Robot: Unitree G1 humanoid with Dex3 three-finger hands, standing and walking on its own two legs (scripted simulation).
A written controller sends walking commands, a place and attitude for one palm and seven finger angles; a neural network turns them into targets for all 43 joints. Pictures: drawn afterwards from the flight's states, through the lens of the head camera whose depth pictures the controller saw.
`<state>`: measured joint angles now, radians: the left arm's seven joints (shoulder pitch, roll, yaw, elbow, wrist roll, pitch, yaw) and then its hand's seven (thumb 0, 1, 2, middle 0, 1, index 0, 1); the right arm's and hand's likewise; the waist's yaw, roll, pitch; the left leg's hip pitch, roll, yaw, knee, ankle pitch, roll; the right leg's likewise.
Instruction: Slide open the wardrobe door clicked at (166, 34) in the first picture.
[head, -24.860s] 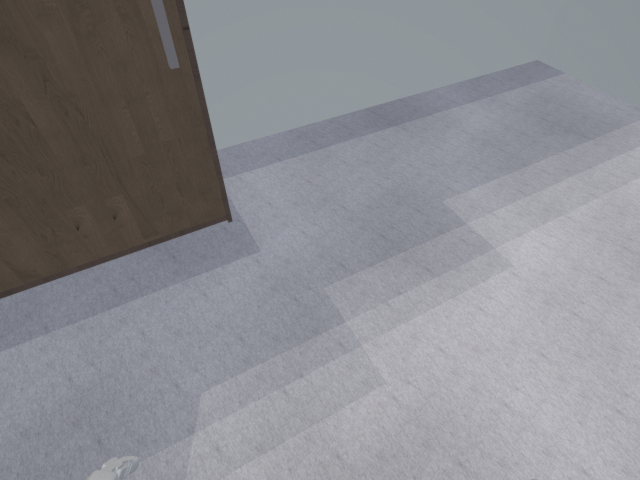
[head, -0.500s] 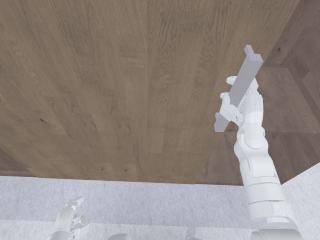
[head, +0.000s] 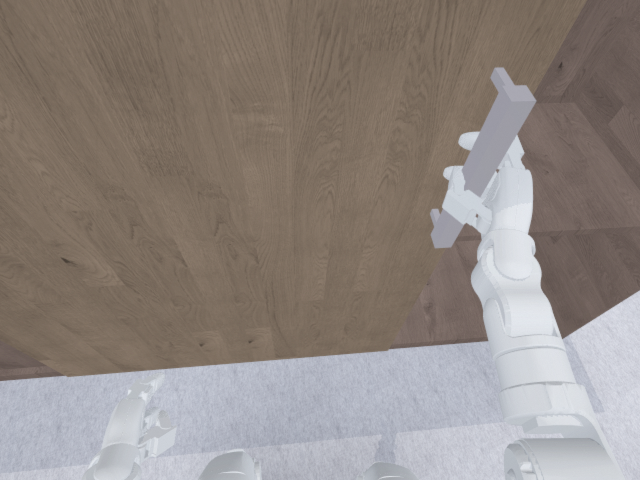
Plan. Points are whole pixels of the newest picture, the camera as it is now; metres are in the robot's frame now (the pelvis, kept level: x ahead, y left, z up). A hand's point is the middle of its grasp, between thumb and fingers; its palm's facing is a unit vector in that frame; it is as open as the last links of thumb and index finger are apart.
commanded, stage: step sideways, sliding the door along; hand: right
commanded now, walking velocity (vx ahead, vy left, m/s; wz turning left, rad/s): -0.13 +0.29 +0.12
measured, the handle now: (466, 171) +0.46 -0.19 +0.11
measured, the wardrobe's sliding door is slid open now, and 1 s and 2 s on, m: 0.57 0.57 0.57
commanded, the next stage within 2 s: stop walking and hold the door there in 0.12 s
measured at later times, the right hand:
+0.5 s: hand (454, 191) +0.42 -0.16 +0.12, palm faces +0.43 +0.88 -0.20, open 6.5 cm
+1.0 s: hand (454, 192) +0.41 -0.16 +0.12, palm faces +0.37 +0.91 -0.17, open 6.4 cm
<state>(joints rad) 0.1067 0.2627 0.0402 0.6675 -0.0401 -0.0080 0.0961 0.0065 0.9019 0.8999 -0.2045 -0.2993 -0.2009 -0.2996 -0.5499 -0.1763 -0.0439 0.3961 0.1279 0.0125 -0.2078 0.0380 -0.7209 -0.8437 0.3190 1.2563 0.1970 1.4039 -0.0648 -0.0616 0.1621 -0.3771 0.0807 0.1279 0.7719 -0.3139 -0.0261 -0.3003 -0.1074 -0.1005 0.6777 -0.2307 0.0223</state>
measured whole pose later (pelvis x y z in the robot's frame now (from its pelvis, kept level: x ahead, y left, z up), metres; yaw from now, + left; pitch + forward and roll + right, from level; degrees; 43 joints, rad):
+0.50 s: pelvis +0.03 +0.09 +0.01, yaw +3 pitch -1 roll -2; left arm 0.08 0.30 0.01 0.66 -0.05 -0.05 0.10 0.01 0.90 0.90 -0.20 -0.30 -0.20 -0.30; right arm -0.35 -0.33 -0.36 0.47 0.08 -0.05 -0.15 -0.03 -0.61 -0.81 0.38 1.23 0.29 1.39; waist 0.01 -0.03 0.10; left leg -0.32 0.09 0.02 0.57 -0.23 -0.02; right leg -0.45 0.01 -0.09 0.94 -0.52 0.07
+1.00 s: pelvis +0.01 +0.08 +0.02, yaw +10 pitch -2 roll +1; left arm 0.27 0.23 -0.05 0.73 -0.02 -0.07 0.09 0.01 0.90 0.90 -0.21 -0.30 -0.21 -0.30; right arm -0.33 -0.41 -0.36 0.62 0.08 0.00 -0.18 -0.01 -0.68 -0.77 0.28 1.20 0.25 1.36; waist 0.04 -0.03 -0.03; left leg -0.20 0.02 0.06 0.47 -0.23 -0.01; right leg -0.27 -0.06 -0.21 0.49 -0.19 -0.05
